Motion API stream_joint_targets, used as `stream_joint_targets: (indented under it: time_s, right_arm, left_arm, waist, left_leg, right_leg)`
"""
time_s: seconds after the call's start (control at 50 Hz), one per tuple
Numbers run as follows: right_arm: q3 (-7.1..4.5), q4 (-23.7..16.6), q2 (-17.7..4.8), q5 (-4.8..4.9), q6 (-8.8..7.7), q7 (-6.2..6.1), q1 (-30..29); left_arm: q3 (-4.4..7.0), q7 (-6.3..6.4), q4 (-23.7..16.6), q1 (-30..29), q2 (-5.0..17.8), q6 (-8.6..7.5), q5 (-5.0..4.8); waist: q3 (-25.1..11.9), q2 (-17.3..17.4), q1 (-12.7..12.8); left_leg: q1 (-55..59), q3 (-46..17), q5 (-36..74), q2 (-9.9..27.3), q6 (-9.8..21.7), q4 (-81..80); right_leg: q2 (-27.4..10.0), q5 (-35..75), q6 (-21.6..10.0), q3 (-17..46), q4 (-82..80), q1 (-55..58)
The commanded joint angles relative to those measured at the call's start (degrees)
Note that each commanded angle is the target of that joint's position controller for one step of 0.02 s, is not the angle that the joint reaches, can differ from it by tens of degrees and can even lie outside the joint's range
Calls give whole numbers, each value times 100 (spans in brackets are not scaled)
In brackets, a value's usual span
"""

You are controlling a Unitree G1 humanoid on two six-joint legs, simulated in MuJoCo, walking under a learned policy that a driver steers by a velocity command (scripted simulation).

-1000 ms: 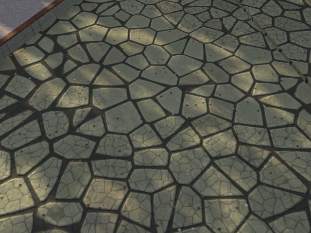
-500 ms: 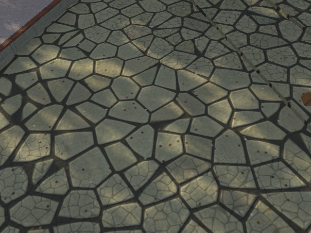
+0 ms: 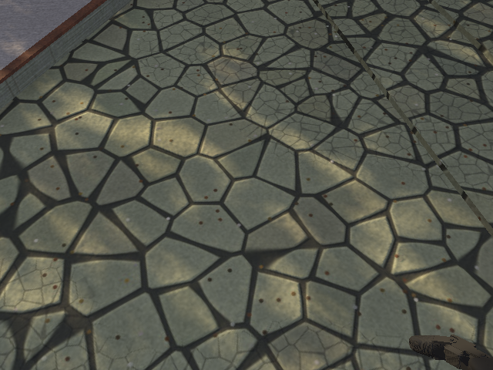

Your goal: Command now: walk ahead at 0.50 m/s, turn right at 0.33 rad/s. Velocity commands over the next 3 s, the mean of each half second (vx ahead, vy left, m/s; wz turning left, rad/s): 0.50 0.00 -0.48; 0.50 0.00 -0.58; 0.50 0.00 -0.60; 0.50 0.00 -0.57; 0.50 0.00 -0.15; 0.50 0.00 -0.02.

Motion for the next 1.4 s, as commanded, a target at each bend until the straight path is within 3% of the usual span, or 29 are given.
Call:
stream_joint_targets:
  time_s: [0.02,0.06,0.1,0.14,0.2,0.28,0.38,0.42,0.46,0.48,0.5,0.52,0.54,0.56,0.58,0.6,0.68,0.78,0.88,0.94,0.96,0.98,1.0,1.02,1.04,1.08,1.16,1.3,1.4]
  right_arm:
    - [-305,298,-994,59,89,-143,2132]
    - [-198,233,-604,49,53,-121,1293]
    - [-166,267,-471,-51,8,-69,936]
    - [-223,329,-616,-71,-32,-72,914]
    - [-293,441,-840,-96,-40,-181,1099]
    - [-333,492,-1030,-56,27,-286,1367]
    - [-432,607,-1302,105,224,-294,1837]
    - [-479,553,-1438,147,310,-304,1733]
    - [-460,469,-1424,163,400,-321,1562]
    - [-356,335,-1177,7,361,-319,1691]
    - [-85,8,-309,-151,166,-220,2196]
    - [-177,-48,-870,138,-66,-144,1491]
    - [-233,-187,-1070,323,-189,-110,1044]
    - [-213,-141,-998,227,-243,-146,1017]
    - [-260,-60,-1047,72,-227,-183,1047]
    - [-300,-35,-1091,38,-154,-175,1152]
    - [-273,-189,-842,-78,60,-183,907]
    - [-161,-515,-650,-11,34,-110,-81]
    - [-232,-694,-965,53,-77,-25,-242]
    - [-370,-471,-1211,14,-174,-47,675]
    - [-451,-375,-1459,-84,-200,-84,1476]
    - [-593,-237,-1977,-163,-130,-116,2259]
    - [-515,-190,-1651,-9,-86,-72,2275]
    - [-393,-310,-1192,40,-48,-86,1951]
    - [-335,-374,-1022,1,9,-109,1666]
    - [-248,-327,-801,-79,38,-132,1326]
    - [-320,-175,-992,-31,-44,-147,1362]
    - [-380,-56,-1275,4,68,-195,1586]
    - [-450,39,-1559,139,254,-203,1852]
  left_arm:
    - [175,-57,-560,-141,935,-284,-207]
    - [228,17,-710,-684,788,-209,-199]
    - [247,50,-665,-363,432,-15,-158]
    - [249,65,-807,-427,293,113,-141]
    - [309,45,-1079,-863,421,143,-75]
    - [231,-143,-1373,-1715,280,41,-70]
    - [207,-330,-1857,-2436,395,71,-75]
    - [292,-372,-1950,-2233,591,95,-70]
    - [576,-338,-1633,-824,1070,104,-103]
    - [808,-206,-1445,87,1690,153,-126]
    - [850,-203,-1518,-155,2269,90,-152]
    - [687,-242,-1670,20,1703,7,-85]
    - [594,-247,-1649,-211,1396,-75,-34]
    - [538,-232,-1728,-581,1223,-112,-47]
    - [474,-215,-1843,-1013,1019,-105,-31]
    - [417,-188,-1962,-1246,895,-104,36]
    - [467,-60,-1990,-1104,1147,-138,-24]
    - [498,35,-1893,-744,1215,-84,-69]
    - [496,65,-1766,-489,1150,-25,-99]
    - [445,81,-1854,-658,1005,42,-67]
    - [329,54,-1970,-730,726,32,-11]
    - [221,53,-2118,-32,356,-22,-114]
    - [224,58,-2114,154,676,-53,-186]
    - [342,51,-2083,-279,1143,-32,-205]
    - [363,56,-2156,-702,1207,4,-150]
    - [394,17,-2268,-986,1064,41,-79]
    - [319,-34,-2430,-1089,695,150,-115]
    - [212,-233,-2733,-2065,498,67,-98]
    - [245,-381,-3014,-2479,611,93,-97]
  waist:
    - [-1522,813,-1109]
    - [-307,324,-719]
    - [-24,636,-328]
    - [100,591,-229]
    - [123,445,-251]
    - [212,276,-520]
    - [381,269,-718]
    - [151,448,-487]
    - [-624,361,310]
    - [-1200,-456,587]
    - [-1782,-1744,-164]
    - [-2101,-891,305]
    - [-1289,-663,303]
    - [-938,-218,68]
    - [-649,-86,-169]
    - [-569,-171,-367]
    - [-315,-85,-463]
    - [-53,-380,-93]
    - [-49,-548,-87]
    - [-420,-707,-578]
    - [-1138,-390,-951]
    - [-2048,1194,-812]
    - [-2055,1830,-755]
    - [-1232,1113,-855]
    - [-748,645,-829]
    - [-210,609,-581]
    - [-57,575,-477]
    - [130,381,-801]
    - [241,489,-785]
  left_leg:
    - [4550,-3445,-497,2408,1253,-1149]
    - [2628,-2109,-621,1929,828,-1777]
    - [1577,-1298,-510,1625,627,-2225]
    - [1223,-820,-186,1622,716,-2471]
    - [1477,-257,299,1597,743,-2525]
    - [1821,447,701,1426,548,-2450]
    - [2984,641,1182,1816,404,-1974]
    - [3237,802,2777,1862,259,-1266]
    - [2784,1106,3810,1529,-38,764]
    - [1339,1171,2084,1247,-352,2661]
    - [-1081,351,-2828,-12,-674,4476]
    - [-1721,-751,-2865,40,-531,4926]
    - [-2188,-723,-2319,297,-351,4812]
    - [-1922,-760,-1832,564,-272,4347]
    - [-1464,-761,-1552,731,-296,3836]
    - [-1024,-809,-1371,833,-319,3593]
    - [-824,-640,-675,683,-666,2415]
    - [-391,-564,983,263,-758,354]
    - [-102,-800,719,166,-564,-292]
    - [1147,-623,277,100,-259,-607]
    - [2528,-1198,135,776,59,-428]
    - [4699,-3536,-923,2128,922,-723]
    - [4902,-4982,-2198,2556,1134,-1282]
    - [4205,-4250,-2588,2349,890,-1416]
    - [3467,-3388,-2077,2128,684,-1444]
    - [2358,-2308,-971,1728,563,-1724]
    - [1997,-1282,4,1648,705,-2175]
    - [2386,170,976,1441,489,-2200]
    - [3126,570,2339,1696,310,-1681]
  right_leg:
    - [-327,-470,34,505,3539,-3900]
    - [-805,398,37,212,2973,-3641]
    - [-1033,736,55,229,2643,-2942]
    - [-1120,1002,114,190,2487,-2976]
    - [-1183,1918,195,245,1851,-3475]
    - [-1048,2948,165,-181,410,-3326]
    - [-869,2287,-59,-506,-342,-3574]
    - [-559,1653,-264,-800,-409,-3063]
    - [23,1824,-606,-1063,-842,-1084]
    - [-705,1865,-995,288,-1024,653]
    - [-2009,816,-2126,3648,-1843,2328]
    - [-2194,475,-2081,4291,-2556,2506]
    - [-2040,1001,-1792,3457,-2529,2040]
    - [-1787,1595,-1580,2758,-2447,1261]
    - [-1564,2232,-1439,2168,-2490,451]
    - [-1432,2659,-1398,1884,-2612,-71]
    - [-1196,3371,-1417,1328,-2898,-765]
    - [-832,2467,-1023,1037,-2860,-1074]
    - [-1117,2172,-853,1698,-2252,-489]
    - [-869,2823,-610,1817,-1330,-443]
    - [-531,2536,-402,1478,-27,-991]
    - [295,640,58,705,2013,-2952]
    - [86,-760,126,731,3059,-3990]
    - [-224,-315,152,774,3440,-4318]
    - [-455,120,165,535,3421,-4218]
    - [-798,629,149,477,2900,-3823]
    - [-999,1054,223,301,2301,-3765]
    - [-876,2792,223,-205,306,-3614]
    - [-572,2108,-75,-652,-404,-3295]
